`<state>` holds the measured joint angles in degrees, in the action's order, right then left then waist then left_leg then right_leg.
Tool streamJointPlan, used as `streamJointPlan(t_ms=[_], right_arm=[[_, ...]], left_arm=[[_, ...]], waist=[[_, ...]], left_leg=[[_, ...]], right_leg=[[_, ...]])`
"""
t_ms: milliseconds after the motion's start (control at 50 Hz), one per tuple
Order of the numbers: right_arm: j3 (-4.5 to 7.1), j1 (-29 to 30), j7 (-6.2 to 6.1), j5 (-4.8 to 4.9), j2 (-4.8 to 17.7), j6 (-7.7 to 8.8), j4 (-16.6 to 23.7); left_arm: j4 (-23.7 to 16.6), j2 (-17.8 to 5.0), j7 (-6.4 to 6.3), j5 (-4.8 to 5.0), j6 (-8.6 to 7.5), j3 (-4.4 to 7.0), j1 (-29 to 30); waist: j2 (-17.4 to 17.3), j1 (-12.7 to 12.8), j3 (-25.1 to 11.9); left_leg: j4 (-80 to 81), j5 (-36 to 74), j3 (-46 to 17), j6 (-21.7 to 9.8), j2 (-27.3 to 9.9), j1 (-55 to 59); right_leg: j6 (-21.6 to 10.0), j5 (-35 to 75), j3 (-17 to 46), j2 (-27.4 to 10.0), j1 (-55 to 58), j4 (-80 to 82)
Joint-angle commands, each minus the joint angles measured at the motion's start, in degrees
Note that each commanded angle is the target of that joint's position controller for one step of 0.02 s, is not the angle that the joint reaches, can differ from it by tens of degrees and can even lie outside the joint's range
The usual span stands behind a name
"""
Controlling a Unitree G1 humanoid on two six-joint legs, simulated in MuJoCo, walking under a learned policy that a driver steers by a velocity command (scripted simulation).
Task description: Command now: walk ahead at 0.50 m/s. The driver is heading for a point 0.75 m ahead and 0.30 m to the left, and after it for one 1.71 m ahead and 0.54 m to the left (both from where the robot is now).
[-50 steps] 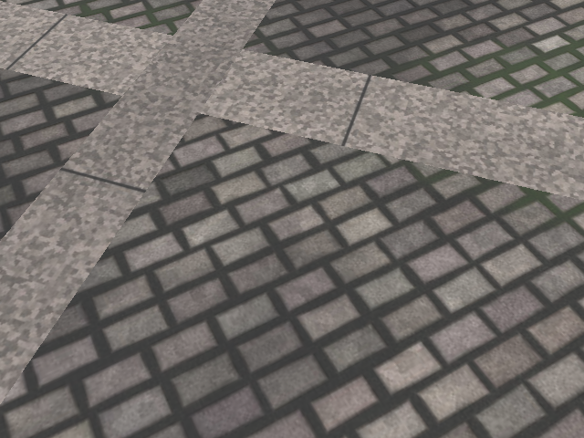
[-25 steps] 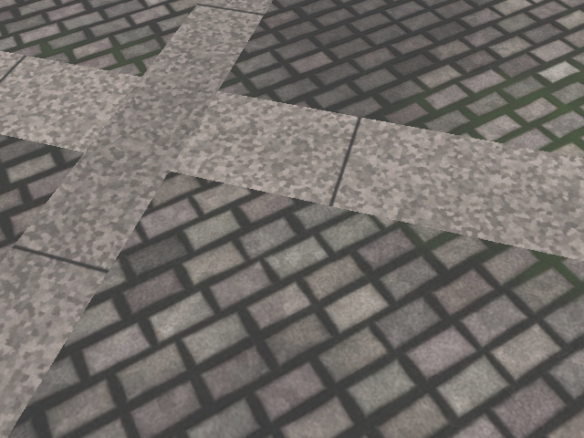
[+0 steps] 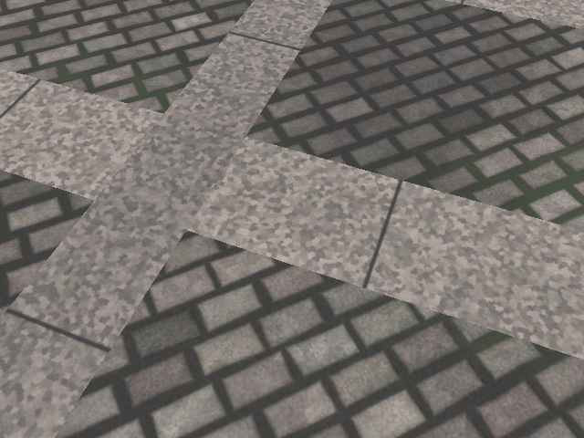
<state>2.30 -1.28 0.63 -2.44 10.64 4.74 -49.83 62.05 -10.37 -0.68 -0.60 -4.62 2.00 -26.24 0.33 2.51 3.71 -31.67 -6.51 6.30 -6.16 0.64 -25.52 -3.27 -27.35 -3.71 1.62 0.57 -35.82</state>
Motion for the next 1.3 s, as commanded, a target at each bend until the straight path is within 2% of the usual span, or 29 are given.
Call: streamJointPlan(t_ms=[20, 40, 60, 100, 200, 280, 400, 460, 500, 520, 540, 560, 580, 600, 640, 660, 740, 840, 940, 1000, 1040, 1060, 1080, 1100, 1120, 1140, 1160, 1200, 1300], right_arm=[[4.29, -22.1, -0.28, 1.14, 13.6, -0.76, -4.1], [3.22, -16.1, -0.13, 1.61, 10.1, -0.68, -3.1], [2.39, -13.6, 0.08, 1.36, 7.1, -0.23, -3.1], [1.37, -13.6, -0.33, 1.66, 4.2, 0.46, -4.5], [1.57, -20.4, -0.71, 2.17, 6.8, 1.42, -7.1], [1.50, -24.3, -0.71, 2.15, 7.0, 0.89, -7.5], [1.90, -29.2, -1.14, 1.51, 8.0, 0.30, -7.6], [2.63, -27.2, -1.61, 1.08, 9.5, -0.04, -6.6], [3.20, -23.9, -1.36, 1.34, 10.8, 0.00, -5.4], [3.06, -23.1, -1.00, 1.85, 9.7, 0.17, -4.7], [2.08, -24.2, -0.84, 3.41, 5.4, 0.30, -1.8], [1.88, -29.4, -1.03, 4.03, 3.6, -0.20, -0.7], [2.79, -27.2, -1.34, 2.46, 7.8, -1.21, -2.2], [2.88, -23.7, -0.72, 1.83, 7.5, -1.38, -1.8], [2.84, -21.1, 0.26, 0.85, 5.8, -2.17, -1.0], [2.79, -21.3, 0.77, 0.50, 5.3, -2.94, -0.7], [2.63, -15.2, 2.00, 0.39, 5.1, -4.39, 2.1], [1.70, -5.0, 3.16, 0.58, 4.6, -4.29, 6.1], [0.96, 3.1, 4.02, 0.27, 4.8, -4.11, 9.7], [1.41, 2.2, 3.59, -0.15, 5.9, -4.21, 10.1], [2.47, -6.5, 2.79, -0.19, 7.7, -3.78, 8.0], [3.50, -15.9, 2.00, -0.67, 9.4, -3.18, 5.0], [5.34, -22.3, 1.06, -1.44, 15.4, -3.05, 4.0], [6.39, -20.1, 0.66, 0.36, 20.7, -3.54, 5.5], [6.06, -21.2, 0.16, 1.03, 19.2, -4.25, 5.4], [5.33, -18.6, -0.31, 1.48, 16.5, -4.16, 4.6], [4.41, -16.2, -0.27, 1.78, 13.4, -3.55, 4.4], [3.57, -12.3, -0.51, 2.44, 11.1, -2.71, 5.5], [3.75, -17.8, -0.22, 2.43, 13.1, -1.21, 4.2]], left_arm=[[-3.9, -7.1, 0.25, 0.38, -0.33, 1.58, -2.9], [-5.8, -7.0, 0.52, 0.12, -0.58, 1.79, 2.3], [-6.1, -6.0, 0.66, 0.04, -0.77, 1.66, 4.5], [-5.6, -4.0, 1.21, -1.31, 0.57, 1.53, 3.1], [-8.9, -3.9, 2.10, -1.98, 2.19, 1.63, 11.2], [-12.6, -4.1, 2.15, -1.25, 2.19, 1.29, 21.0], [-17.4, -4.7, 1.86, -0.50, 1.56, 0.69, 31.3], [-18.7, -6.3, 1.72, -0.11, 0.58, 0.96, 30.1], [-16.2, -8.2, 1.04, -0.20, -0.35, 1.88, 20.2], [-13.9, -10.5, 0.33, -1.15, -1.16, 2.83, 11.3], [-14.2, -16.0, -0.51, -2.93, -1.52, 4.08, 2.9], [-14.3, -18.6, -0.05, -2.83, -0.53, 4.74, 4.7], [-15.4, -12.5, 0.11, -2.03, 0.26, 3.56, 9.9], [-16.0, -8.4, 0.23, -1.37, 0.21, 2.45, 13.8], [-15.2, -6.3, 0.08, -1.16, -0.33, 1.78, 14.7], [-14.5, -6.2, 0.01, -0.94, -0.77, 1.72, 13.9], [-13.0, -7.4, 0.23, -0.27, -2.44, 2.15, 9.9], [-11.7, -7.9, 0.32, -0.60, -2.32, 2.20, 6.8], [-10.4, -10.3, -0.29, -0.55, -1.57, 2.78, 2.9], [-9.7, -12.2, -0.74, -0.70, -0.28, 3.17, 1.9], [-9.7, -14.0, -0.78, -0.66, 0.96, 3.56, 2.0], [-10.4, -14.1, -0.62, -0.46, 1.46, 3.50, 2.8], [-13.1, -10.6, -0.19, 0.23, 1.35, 2.58, 2.0], [-17.7, -8.4, 0.83, 0.10, 0.68, 2.37, 4.0], [-19.2, -11.4, 1.02, -0.57, 0.25, 2.81, 11.8], [-19.6, -9.8, 1.21, 0.17, -0.43, 2.19, 12.6], [-18.2, -9.4, 0.99, -0.09, -0.61, 2.16, 11.4], [-17.5, -9.2, 1.02, -2.10, 1.43, 2.05, 8.0], [-20.4, -8.6, 1.72, -2.24, 3.54, 1.90, 14.8]], waist=[[-5.5, -7.5, -16.2], [-3.5, -5.6, -7.9], [-1.1, -4.2, -4.3], [-2.6, -1.1, -2.5], [-2.8, -1.2, 0.0], [-3.2, -3.5, 1.3], [-4.8, -6.8, 0.9], [-5.6, -5.1, 0.2], [-4.7, -0.4, -3.9], [-1.2, 3.2, -9.5], [6.8, 5.0, -19.3], [17.8, 1.2, -23.1], [7.4, -0.8, -15.0], [2.3, -1.5, -7.6], [4.0, -3.0, -3.1], [5.7, -3.7, -2.8], [4.4, -3.8, -2.4], [3.9, -2.2, 0.0], [4.0, -0.2, 1.7], [5.3, -1.2, 0.0], [5.7, -4.8, -5.5], [3.2, -9.1, -10.8], [-4.6, -10.7, -17.6], [-13.9, -7.4, -20.7], [-3.7, -9.8, -16.4], [-2.2, -7.6, -9.7], [1.3, -4.7, -4.7], [-1.0, -1.1, -5.3], [-1.5, -2.2, -2.6]], left_leg=[[16.1, -12.0, -42.3, -12.4, -22.9, 39.9], [17.4, -10.9, -33.0, -10.4, -21.1, 31.2], [19.5, -5.0, -27.3, -8.7, -18.6, 24.8], [21.8, 1.0, -18.8, -5.6, -14.2, 17.7], [24.5, 7.9, -15.5, -7.0, -11.7, 17.0], [24.5, 10.4, -15.1, -6.4, -9.9, 19.3], [19.1, 18.0, -17.4, -6.7, -10.4, 26.5], [15.0, 21.8, -19.4, -5.3, -11.4, 27.4], [5.6, 28.7, -18.4, -3.1, -9.2, 23.9], [-6.2, 24.7, -15.7, -1.9, -5.5, 18.5], [-24.4, 5.2, -11.5, -0.1, -0.1, 6.0], [-35.5, -25.6, -9.1, 0.4, 5.3, -7.3], [-40.3, -20.9, -11.2, -0.3, 0.4, -10.4], [-38.9, -15.6, -11.1, 0.0, -1.6, -10.2], [-35.6, -11.6, -10.2, 0.9, -4.4, -7.8], [-35.1, -10.7, -9.7, 1.5, -4.9, -6.8], [-34.0, -4.9, -8.7, 2.7, -6.0, -12.1], [-20.5, 4.2, -5.9, 3.7, -5.9, -14.3], [-7.9, 3.3, -0.7, 1.3, -4.6, -10.6], [-4.4, -4.6, 2.3, -1.6, -0.7, -5.4], [-1.8, -9.2, 3.5, -4.2, 3.9, 4.5], [2.9, -6.7, 1.9, -6.1, 5.0, 17.3], [4.9, -15.3, -16.3, -10.6, -7.8, 34.9], [13.4, -11.3, -47.1, -17.7, -20.8, 44.5], [15.4, -5.2, -42.4, -16.1, -19.4, 42.2], [15.3, 0.5, -34.3, -14.6, -18.2, 35.2], [15.2, 12.5, -28.0, -11.4, -14.5, 26.9], [17.6, 13.6, -23.5, -10.2, -10.6, 19.8], [20.5, 13.1, -21.8, -9.6, -7.3, 16.9]], right_leg=[[-2.5, -0.1, 7.1, 0.0, -35.6, -41.0], [-2.7, 5.5, 6.9, -2.6, -37.2, -39.1], [-2.6, 9.0, 6.7, -4.4, -35.3, -36.0], [-1.6, 11.4, 6.2, -6.4, -29.9, -31.0], [2.0, 16.7, 3.1, -7.8, -34.8, -22.3], [4.4, 23.5, 2.0, -7.1, -37.7, -10.5], [4.3, 25.2, 2.1, -4.6, -37.9, -0.8], [2.8, 21.1, 3.1, -3.5, -32.2, 3.7], [1.1, 18.9, 1.8, -0.9, -17.2, 8.8], [-0.6, 19.9, 4.3, -3.8, -4.3, 10.8], [-3.9, 10.3, 21.5, -19.6, 11.4, 12.7], [-8.4, 8.6, 42.9, -28.7, 16.7, 20.1], [-7.4, 1.1, 38.6, -26.0, 8.8, 20.9], [-6.1, 2.7, 29.4, -23.1, 0.4, 22.2], [-4.1, 13.3, 17.3, -18.6, -7.3, 24.9], [-3.7, 16.6, 13.9, -17.6, -9.0, 25.6], [-4.7, 27.2, 6.0, -17.5, -7.3, 27.2], [-4.5, 32.8, -2.6, -15.8, -5.3, 27.6], [-3.8, 38.2, -7.4, -17.6, 0.4, 26.1], [-2.8, 57.5, -10.5, -18.2, 5.1, 18.1], [-2.5, 68.6, -11.7, -18.1, 5.9, 3.2], [-0.9, 61.7, -12.9, -17.0, 0.0, -10.3], [1.6, 37.6, -13.0, -14.0, -18.0, -28.9], [4.8, -4.7, -5.5, -1.7, -38.6, -46.2], [4.2, -0.1, 3.5, -4.3, -45.0, -47.1], [3.6, 5.4, 4.1, -6.8, -45.2, -43.3], [3.2, 7.8, 4.4, -8.9, -40.8, -37.1], [4.3, 8.8, 5.0, -9.9, -33.9, -32.1], [6.7, 15.5, 3.6, -8.9, -37.4, -22.5]])
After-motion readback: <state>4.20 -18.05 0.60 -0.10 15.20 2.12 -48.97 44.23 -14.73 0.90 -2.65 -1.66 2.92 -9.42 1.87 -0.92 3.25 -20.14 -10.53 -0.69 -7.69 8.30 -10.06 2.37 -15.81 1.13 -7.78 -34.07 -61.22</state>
